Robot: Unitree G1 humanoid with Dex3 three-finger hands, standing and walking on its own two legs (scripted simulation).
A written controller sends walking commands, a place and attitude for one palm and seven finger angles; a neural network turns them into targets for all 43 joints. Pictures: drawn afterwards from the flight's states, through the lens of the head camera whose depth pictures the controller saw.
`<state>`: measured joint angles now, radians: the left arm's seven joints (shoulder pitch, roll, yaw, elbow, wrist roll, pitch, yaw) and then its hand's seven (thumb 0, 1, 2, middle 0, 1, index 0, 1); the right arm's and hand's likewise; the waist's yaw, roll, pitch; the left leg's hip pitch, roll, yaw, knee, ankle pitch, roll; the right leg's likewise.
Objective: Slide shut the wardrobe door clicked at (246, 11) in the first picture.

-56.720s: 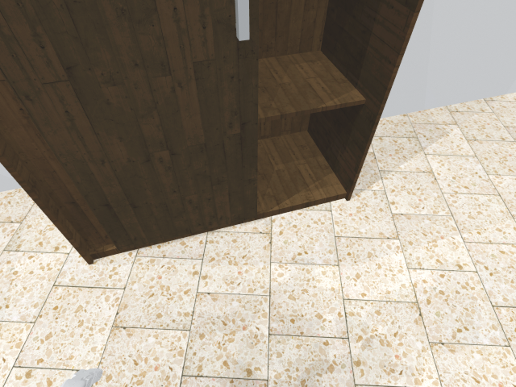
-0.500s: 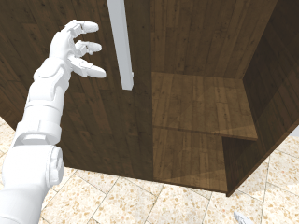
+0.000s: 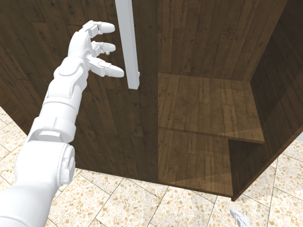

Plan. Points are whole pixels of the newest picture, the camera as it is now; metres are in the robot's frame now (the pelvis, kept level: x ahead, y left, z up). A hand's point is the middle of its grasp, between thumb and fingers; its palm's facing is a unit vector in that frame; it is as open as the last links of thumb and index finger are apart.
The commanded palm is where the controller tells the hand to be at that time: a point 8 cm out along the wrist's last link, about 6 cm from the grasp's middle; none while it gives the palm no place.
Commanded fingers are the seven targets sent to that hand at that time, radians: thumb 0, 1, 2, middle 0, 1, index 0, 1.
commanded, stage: feel for the door with the fingertips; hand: left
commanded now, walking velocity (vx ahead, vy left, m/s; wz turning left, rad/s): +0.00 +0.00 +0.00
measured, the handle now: (130, 36) +0.49 +0.10 +0.27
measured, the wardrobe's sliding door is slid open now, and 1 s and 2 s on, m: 0.47 0.47 0.47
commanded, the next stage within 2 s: slide the fingers in behind the handle in 0.10 s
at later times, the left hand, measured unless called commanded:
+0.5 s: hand (117, 55) +0.44 +0.12 +0.25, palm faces -0.05 -1.00 -0.06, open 14.0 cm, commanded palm +0.43 +0.14 +0.24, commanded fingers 0.00 -0.50 0.30 -0.30 -1.20 -0.30 -1.20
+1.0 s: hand (124, 54) +0.45 +0.11 +0.25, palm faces -0.07 -1.00 -0.03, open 14.0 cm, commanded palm +0.43 +0.15 +0.24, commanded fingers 0.00 -0.50 0.30 -0.30 -1.20 -0.30 -1.20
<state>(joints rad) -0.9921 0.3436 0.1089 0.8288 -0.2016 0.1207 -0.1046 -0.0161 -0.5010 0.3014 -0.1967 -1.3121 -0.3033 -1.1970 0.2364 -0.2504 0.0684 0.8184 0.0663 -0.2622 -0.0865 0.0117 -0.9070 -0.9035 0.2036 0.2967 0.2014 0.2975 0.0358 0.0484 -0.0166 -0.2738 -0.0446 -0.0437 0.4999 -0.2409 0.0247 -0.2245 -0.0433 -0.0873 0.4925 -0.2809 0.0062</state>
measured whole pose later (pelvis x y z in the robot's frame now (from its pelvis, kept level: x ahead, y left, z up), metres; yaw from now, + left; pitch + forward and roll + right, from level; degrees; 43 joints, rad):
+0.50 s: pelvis -0.01 -0.01 +0.00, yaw -1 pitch +0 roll +0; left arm -0.94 0.34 0.14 0.80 -0.22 0.08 -0.13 -0.02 -0.50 0.30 -0.18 -1.27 -0.30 -1.20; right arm 0.28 -0.27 0.05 0.83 0.07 -0.29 -0.08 0.01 -0.91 -0.90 0.20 0.30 0.20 0.30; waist 0.01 0.06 -0.01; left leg -0.26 -0.02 -0.03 0.48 -0.23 0.01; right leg -0.22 -0.02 -0.08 0.48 -0.27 -0.01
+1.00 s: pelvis +0.01 -0.01 +0.00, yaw -3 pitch +0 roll +0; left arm -0.83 0.31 0.20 0.63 -0.20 0.17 -0.13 -0.02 -0.50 0.30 -0.30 -1.26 -0.30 -1.20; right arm 0.23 -0.26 0.05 0.74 0.08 -0.19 -0.07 0.01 -0.91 -0.90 0.20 0.30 0.20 0.30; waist 0.00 0.06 -0.03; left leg -0.22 0.00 -0.01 0.46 -0.24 0.01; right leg -0.19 0.00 -0.05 0.45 -0.26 -0.01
